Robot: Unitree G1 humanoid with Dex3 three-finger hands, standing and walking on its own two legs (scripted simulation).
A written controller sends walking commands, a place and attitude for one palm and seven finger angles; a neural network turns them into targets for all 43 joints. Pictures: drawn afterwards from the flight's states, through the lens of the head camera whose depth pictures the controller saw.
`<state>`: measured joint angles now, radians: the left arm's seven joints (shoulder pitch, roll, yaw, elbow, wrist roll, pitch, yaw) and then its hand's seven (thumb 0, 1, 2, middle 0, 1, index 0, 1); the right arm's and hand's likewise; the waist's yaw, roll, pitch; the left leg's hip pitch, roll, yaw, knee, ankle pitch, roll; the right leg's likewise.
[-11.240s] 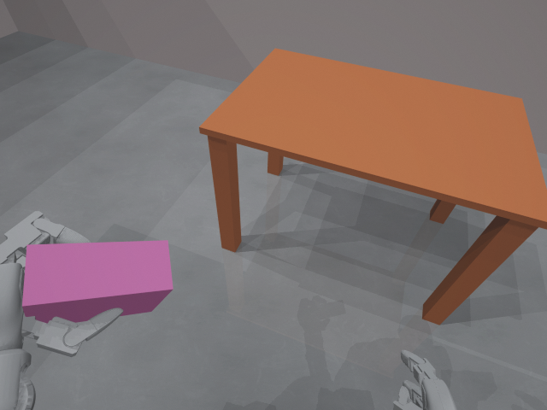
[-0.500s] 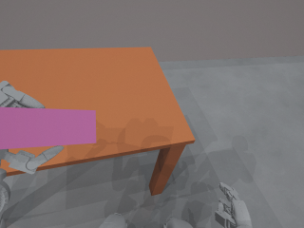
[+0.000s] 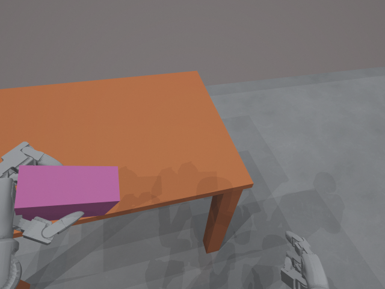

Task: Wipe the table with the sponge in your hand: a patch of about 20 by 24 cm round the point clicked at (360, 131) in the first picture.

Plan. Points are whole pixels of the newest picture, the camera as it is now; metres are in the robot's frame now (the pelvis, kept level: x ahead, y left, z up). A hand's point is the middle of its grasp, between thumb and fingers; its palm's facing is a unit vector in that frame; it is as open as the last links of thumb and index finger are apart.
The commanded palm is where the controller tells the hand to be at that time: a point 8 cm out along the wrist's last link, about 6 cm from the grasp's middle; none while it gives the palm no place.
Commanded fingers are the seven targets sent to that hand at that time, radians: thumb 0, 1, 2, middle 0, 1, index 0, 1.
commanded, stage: come to a stop and stand still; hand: left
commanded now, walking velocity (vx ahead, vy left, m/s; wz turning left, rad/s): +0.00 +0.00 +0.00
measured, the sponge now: (83, 193) +0.24 +0.20 +0.13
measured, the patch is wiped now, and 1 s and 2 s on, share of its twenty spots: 0.00 0.00 0.00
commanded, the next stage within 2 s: look again from close up in 0.02 s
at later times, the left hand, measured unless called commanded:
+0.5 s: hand (47, 182) +0.24 +0.25 +0.16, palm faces +0.37 -0.84 -0.39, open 10.1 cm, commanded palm +0.18 +0.29 +0.18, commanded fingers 0.00 0.10 1.30 -1.20 -1.60 -1.20 -1.60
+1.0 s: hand (38, 172) +0.25 +0.28 +0.16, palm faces +0.33 -0.84 -0.42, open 10.1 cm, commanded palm +0.20 +0.31 +0.18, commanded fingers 0.00 0.10 1.30 -1.20 -1.60 -1.20 -1.60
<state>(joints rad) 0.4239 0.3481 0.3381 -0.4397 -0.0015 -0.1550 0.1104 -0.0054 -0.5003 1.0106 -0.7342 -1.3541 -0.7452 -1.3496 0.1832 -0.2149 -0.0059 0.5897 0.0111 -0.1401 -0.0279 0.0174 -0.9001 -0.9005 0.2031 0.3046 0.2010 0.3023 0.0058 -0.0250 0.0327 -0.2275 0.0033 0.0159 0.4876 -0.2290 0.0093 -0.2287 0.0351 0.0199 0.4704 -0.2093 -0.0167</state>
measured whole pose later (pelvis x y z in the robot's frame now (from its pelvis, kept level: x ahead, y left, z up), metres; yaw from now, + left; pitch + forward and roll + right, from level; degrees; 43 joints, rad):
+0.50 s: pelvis +0.02 +0.01 +0.00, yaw +0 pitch -1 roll -1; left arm 0.45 0.36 0.33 -0.47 -0.02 -0.17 0.11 -0.01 -0.50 1.01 -0.74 -1.35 -0.75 -1.35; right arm 0.21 -0.18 0.02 0.59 0.01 -0.10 -0.03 0.02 -0.90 -0.90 0.21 0.30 0.20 0.30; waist 0.01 -0.01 0.03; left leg -0.21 0.00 0.01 0.45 -0.24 0.02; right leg -0.19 0.03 0.02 0.40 -0.20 -0.01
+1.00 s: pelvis +0.03 +0.04 -0.01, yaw -2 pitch -1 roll -1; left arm 0.47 0.38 0.35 -0.48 -0.03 -0.18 0.11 -0.01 -0.50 1.01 -0.74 -1.35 -0.75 -1.35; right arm 0.19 -0.20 0.00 0.55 0.02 -0.06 -0.02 0.02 -0.90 -0.90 0.20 0.30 0.20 0.30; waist 0.01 0.00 0.03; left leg -0.23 -0.02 0.07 0.56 -0.32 0.06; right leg -0.24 0.01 0.08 0.53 -0.28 0.03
